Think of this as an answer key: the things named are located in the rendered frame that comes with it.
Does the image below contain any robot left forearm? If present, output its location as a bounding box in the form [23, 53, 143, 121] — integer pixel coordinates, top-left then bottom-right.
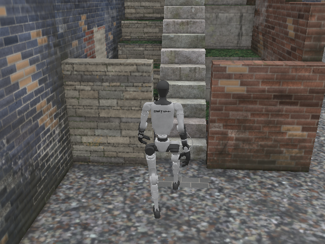
[138, 122, 145, 138]

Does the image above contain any left robot hand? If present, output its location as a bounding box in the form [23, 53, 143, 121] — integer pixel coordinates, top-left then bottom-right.
[138, 135, 150, 144]

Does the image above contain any robot right forearm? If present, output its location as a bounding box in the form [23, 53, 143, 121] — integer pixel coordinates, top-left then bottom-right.
[179, 124, 190, 153]

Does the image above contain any robot left thigh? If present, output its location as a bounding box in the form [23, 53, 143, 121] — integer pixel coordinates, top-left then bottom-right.
[145, 143, 158, 185]

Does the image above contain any right robot upper arm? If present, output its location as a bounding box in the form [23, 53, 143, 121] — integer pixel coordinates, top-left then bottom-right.
[173, 103, 184, 132]

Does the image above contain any robot left shin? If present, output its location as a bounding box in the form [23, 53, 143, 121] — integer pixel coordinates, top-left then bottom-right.
[149, 176, 159, 211]

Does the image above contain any right robot hand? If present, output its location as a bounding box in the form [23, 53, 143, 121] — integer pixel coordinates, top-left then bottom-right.
[179, 151, 190, 167]

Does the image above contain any left robot upper arm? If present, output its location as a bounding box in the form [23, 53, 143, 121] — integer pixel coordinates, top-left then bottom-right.
[140, 102, 152, 129]

